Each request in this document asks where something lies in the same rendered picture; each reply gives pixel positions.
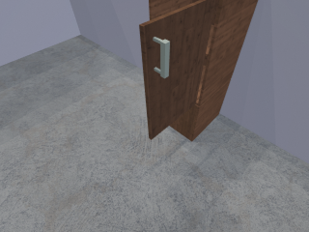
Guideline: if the handle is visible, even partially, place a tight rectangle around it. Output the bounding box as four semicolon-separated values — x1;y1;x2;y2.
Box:
153;37;170;79

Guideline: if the cupboard door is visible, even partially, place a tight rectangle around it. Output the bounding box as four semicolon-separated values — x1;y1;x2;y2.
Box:
139;0;216;140

